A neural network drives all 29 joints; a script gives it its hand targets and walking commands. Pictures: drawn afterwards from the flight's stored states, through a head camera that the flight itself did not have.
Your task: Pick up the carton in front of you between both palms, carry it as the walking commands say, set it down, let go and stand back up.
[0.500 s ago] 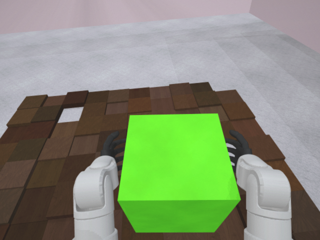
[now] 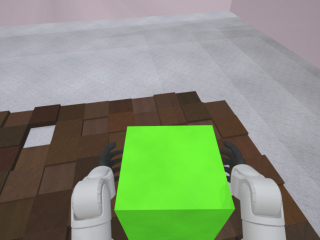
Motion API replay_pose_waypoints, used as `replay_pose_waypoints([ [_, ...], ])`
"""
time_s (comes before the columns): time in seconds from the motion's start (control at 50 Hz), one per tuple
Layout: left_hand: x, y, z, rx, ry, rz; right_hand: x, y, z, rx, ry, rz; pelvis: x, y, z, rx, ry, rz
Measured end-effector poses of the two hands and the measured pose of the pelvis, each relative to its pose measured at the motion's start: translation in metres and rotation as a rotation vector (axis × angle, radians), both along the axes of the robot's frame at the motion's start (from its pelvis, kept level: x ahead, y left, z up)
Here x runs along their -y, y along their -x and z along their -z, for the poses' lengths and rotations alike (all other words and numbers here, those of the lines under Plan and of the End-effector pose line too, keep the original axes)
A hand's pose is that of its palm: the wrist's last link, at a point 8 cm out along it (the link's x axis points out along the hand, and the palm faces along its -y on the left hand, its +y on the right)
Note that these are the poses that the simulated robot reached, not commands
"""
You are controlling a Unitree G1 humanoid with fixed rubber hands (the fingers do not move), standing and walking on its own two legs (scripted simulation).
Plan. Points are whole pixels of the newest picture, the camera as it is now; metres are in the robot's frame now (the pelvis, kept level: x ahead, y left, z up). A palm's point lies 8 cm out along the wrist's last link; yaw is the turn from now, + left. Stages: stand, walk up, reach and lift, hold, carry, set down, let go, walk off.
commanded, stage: carry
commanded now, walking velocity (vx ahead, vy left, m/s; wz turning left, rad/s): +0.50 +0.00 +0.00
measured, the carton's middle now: (170, 187) +0.26 -0.01 +0.01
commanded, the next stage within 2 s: none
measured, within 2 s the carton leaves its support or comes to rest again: neither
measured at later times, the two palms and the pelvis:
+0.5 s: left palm (120, 78) +0.61 +0.14 +0.12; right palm (203, 72) +0.65 -0.16 +0.11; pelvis +0.33 -0.04 +0.00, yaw +6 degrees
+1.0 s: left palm (127, 19) +1.08 +0.14 +0.17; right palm (187, 19) +1.06 -0.16 +0.17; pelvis +0.68 +0.02 -0.02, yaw +3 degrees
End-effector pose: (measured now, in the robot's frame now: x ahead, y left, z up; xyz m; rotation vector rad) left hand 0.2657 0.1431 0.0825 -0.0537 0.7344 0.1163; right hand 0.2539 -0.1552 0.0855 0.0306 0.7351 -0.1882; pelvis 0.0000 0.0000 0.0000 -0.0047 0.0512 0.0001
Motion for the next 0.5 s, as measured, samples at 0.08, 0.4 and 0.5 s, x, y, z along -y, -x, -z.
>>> replay_pose_waypoints([
  [0.08,0.0,-0.054,-0.02,0.05,0.005,0.001,0.0,-0.054,-0.022,0.05,-0.002,0.008,0.0,-0.05,-0.009,-0.018,0.011,-0.003],
  [0.4,0.028,-0.295,-0.043,0.134,-0.021,-0.124,0.027,-0.327,-0.031,0.134,-0.078,-0.08,0.045,-0.276,0.015,-0.03,0.009,-0.079],
  [0.5,0.005,-0.341,-0.039,0.076,-0.034,-0.22,0.001,-0.4,-0.022,0.071,-0.126,-0.144,0.043,-0.329,0.004,-0.057,-0.018,-0.095],
])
